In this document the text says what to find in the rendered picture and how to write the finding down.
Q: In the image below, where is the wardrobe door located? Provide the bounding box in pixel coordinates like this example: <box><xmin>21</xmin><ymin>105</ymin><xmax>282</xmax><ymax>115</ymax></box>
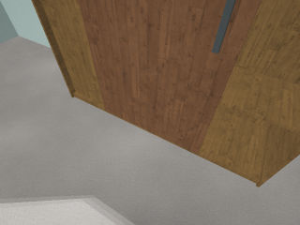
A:
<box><xmin>41</xmin><ymin>0</ymin><xmax>104</xmax><ymax>104</ymax></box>
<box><xmin>78</xmin><ymin>0</ymin><xmax>262</xmax><ymax>154</ymax></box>

